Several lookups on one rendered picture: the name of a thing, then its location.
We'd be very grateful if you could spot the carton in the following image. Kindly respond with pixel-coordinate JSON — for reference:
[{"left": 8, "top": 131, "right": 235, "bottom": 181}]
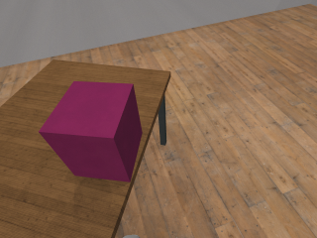
[{"left": 39, "top": 81, "right": 143, "bottom": 182}]

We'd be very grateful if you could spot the table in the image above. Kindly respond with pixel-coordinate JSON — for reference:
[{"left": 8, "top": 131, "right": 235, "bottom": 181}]
[{"left": 0, "top": 59, "right": 171, "bottom": 238}]

